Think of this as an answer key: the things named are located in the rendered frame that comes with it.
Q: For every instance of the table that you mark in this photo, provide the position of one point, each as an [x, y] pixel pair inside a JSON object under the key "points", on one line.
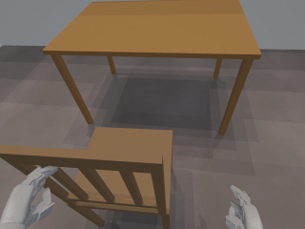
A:
{"points": [[210, 29]]}

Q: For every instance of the robot right hand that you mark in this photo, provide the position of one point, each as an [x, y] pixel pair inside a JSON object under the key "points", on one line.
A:
{"points": [[247, 215]]}

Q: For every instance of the robot left hand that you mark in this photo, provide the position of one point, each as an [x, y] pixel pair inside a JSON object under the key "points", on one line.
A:
{"points": [[18, 208]]}

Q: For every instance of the chair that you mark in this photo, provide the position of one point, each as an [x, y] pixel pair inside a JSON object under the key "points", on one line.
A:
{"points": [[123, 169]]}

